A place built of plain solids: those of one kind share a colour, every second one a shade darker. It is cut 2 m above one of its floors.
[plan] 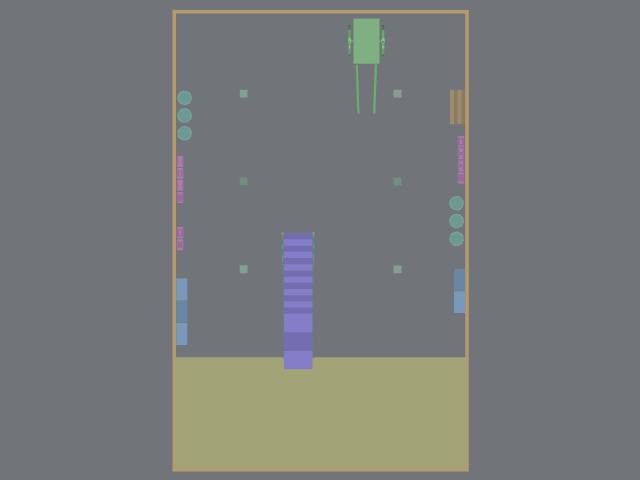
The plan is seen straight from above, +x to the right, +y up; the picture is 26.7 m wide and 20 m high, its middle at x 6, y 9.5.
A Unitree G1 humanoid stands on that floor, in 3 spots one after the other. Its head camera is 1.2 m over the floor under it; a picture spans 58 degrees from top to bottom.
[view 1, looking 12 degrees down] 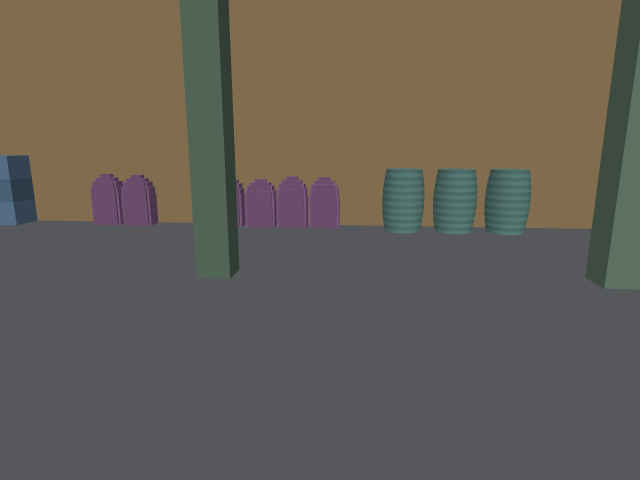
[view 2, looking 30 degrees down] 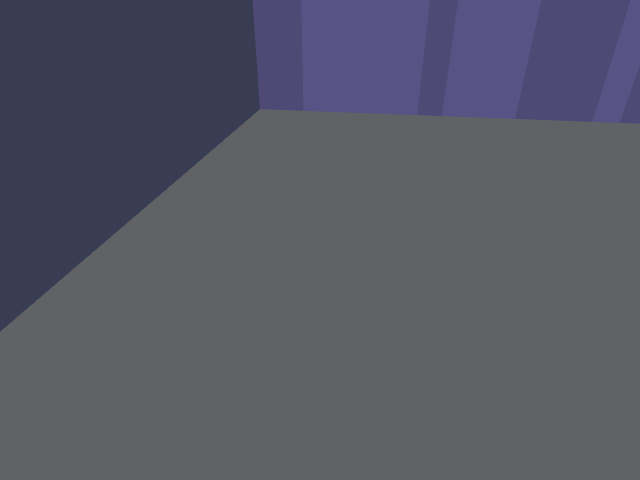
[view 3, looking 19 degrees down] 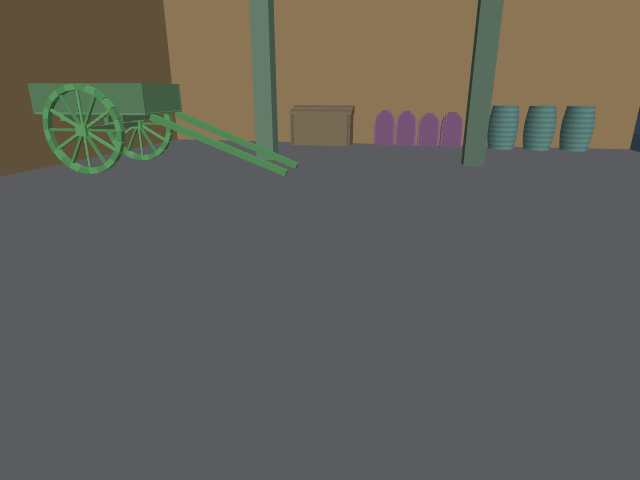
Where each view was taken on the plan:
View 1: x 6.79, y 13.28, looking -175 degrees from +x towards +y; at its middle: ground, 5.77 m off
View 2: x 10.64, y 6.12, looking -171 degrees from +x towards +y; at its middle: ground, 2.40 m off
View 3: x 1.41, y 13.08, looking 11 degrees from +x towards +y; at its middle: ground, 3.69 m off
